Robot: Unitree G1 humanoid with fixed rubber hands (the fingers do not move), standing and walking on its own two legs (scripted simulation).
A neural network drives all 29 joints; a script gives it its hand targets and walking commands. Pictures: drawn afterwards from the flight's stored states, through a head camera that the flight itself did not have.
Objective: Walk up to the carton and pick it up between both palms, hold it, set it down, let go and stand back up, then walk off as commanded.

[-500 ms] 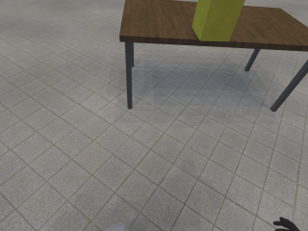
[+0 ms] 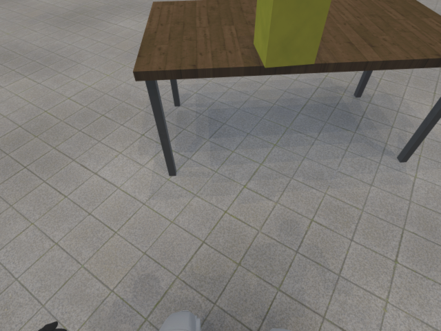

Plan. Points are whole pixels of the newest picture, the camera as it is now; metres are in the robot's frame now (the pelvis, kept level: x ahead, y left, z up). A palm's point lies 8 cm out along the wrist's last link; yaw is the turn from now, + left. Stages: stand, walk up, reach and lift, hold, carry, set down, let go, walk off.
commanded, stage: walk up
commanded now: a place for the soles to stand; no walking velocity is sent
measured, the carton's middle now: (287, 21) +1.15 -0.21 +0.07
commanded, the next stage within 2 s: none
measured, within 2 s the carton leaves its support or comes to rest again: neither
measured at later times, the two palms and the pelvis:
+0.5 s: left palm (120, 241) +0.31 +0.25 -0.07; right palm out of the picture +0.21 -0.46 -0.07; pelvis +0.18 -0.09 -0.01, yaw +1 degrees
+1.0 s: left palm (139, 225) +0.36 +0.22 -0.10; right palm (407, 172) +0.49 -0.44 -0.05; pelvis +0.35 -0.11 +0.01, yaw +5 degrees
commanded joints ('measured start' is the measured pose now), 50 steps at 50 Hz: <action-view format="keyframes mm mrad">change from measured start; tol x32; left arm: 1 20 252 55 -59 5 -18 12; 50 12 189 13 -4 -14 -6 50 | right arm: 1 24 -184 -59 -50 -4 -11 7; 50 83 -224 -88 -95 27 -5 -13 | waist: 1 7 -233 -12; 8 -184 229 -123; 21 -13 190 -9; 25 143 -477 -106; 28 23 -59 9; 50 -78 -4 45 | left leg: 1 -75 21 5 -134 -5 8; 6 500 -55 -1 -472 169 19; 9 541 405 -863 -877 -433 233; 16 259 240 -310 -711 104 248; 22 -86 187 -182 -587 -141 164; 27 -395 -33 -147 305 -25 12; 44 314 -80 32 -479 133 42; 47 735 363 -881 -779 69 288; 50 436 264 -494 -724 270 213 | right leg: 1 76 -284 407 -424 19 -244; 9 -525 -18 189 443 -150 -17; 23 358 11 22 -63 45 -12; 26 323 -416 929 -619 -739 -234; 41 126 -312 362 -465 -85 -198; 45 -188 -147 69 30 330 -87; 47 -477 25 96 417 -162 3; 50 -374 -76 174 367 -55 -6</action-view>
